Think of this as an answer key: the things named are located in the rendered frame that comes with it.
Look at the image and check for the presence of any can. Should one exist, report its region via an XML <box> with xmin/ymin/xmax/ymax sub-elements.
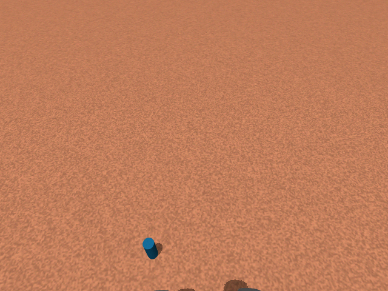
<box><xmin>142</xmin><ymin>238</ymin><xmax>158</xmax><ymax>259</ymax></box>

